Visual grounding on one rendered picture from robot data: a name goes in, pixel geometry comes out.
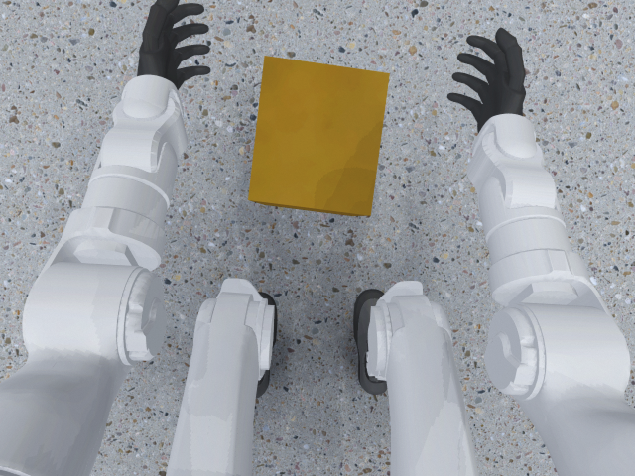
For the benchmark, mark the left robot upper arm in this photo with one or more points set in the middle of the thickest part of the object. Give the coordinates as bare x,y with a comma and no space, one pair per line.
86,326

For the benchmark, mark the left robot forearm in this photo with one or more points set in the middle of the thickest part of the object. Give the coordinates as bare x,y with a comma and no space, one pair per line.
123,213

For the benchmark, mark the right robot thigh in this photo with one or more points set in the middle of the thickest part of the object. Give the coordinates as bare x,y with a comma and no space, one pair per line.
430,434

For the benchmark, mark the left robot hand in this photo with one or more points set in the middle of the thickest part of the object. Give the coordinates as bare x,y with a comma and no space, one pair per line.
157,54

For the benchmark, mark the right robot forearm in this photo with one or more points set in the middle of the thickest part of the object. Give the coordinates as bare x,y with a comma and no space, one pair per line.
530,251

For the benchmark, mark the left robot thigh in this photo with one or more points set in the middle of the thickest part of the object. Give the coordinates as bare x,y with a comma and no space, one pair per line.
214,433

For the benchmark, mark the carton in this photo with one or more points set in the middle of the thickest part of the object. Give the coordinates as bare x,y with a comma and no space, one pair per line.
318,136

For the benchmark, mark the robot thigh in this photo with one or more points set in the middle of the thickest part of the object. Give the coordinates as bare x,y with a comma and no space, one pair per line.
430,434
214,433

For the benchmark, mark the right robot upper arm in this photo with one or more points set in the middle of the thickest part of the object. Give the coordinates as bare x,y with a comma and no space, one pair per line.
567,367

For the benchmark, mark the right robot hand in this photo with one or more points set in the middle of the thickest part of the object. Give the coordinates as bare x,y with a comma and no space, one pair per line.
505,93

